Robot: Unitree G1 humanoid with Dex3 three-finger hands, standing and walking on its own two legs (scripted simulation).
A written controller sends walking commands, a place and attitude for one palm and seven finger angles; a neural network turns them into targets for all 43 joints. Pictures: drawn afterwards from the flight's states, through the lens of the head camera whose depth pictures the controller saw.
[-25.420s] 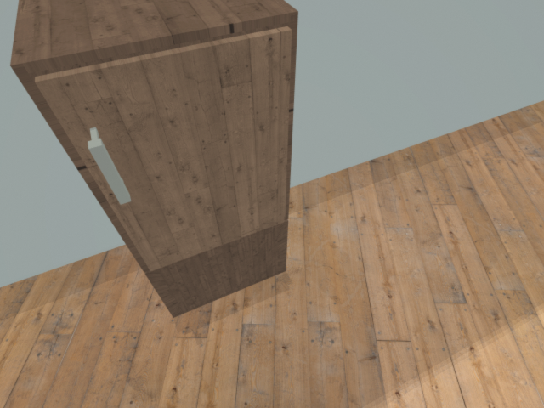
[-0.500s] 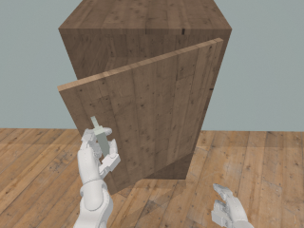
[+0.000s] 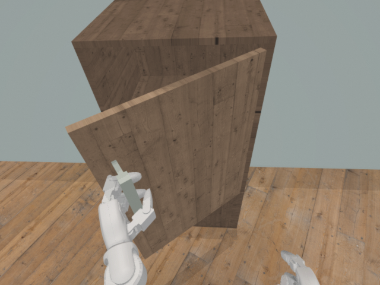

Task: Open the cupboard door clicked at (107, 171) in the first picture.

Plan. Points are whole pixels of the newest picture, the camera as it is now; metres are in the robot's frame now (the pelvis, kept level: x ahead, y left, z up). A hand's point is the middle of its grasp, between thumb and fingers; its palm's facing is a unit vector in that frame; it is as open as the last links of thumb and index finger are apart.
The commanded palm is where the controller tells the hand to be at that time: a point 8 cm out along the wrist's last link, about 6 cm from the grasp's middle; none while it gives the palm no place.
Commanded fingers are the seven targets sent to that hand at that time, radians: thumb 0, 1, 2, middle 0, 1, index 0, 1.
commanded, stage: open thumb and fingers to let go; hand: left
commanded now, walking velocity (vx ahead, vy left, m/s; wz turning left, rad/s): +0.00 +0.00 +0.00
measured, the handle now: (128, 191) +0.29 +0.14 +0.08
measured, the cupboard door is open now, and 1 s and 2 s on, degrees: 39 40 39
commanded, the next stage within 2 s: slide the hand sideways off the handle in 0.60 s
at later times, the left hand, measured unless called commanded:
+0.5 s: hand (142, 211) +0.24 +0.11 +0.08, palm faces +0.37 -0.93 +0.00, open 14.6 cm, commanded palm +0.20 +0.14 +0.08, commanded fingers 0.00 -0.50 0.30 -0.17 -0.45 -0.17 -0.45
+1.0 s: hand (136, 234) +0.20 +0.11 +0.08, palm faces -0.10 -1.00 +0.03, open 16.4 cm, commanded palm +0.18 +0.15 +0.08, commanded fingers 0.00 -0.50 0.30 -0.15 -0.30 -0.15 -0.30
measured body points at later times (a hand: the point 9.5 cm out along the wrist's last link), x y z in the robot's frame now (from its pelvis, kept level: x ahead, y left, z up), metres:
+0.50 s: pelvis -0.02 +0.02 +0.00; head -0.02 -0.01 +0.45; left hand +0.22 +0.15 +0.09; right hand +0.17 -0.20 -0.09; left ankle +0.02 +0.17 -0.70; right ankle -0.03 -0.05 -0.70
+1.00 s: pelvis -0.02 +0.05 -0.01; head +0.00 +0.03 +0.44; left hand +0.20 +0.16 +0.08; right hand +0.15 -0.17 -0.09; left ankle +0.02 +0.17 -0.70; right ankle -0.03 -0.05 -0.70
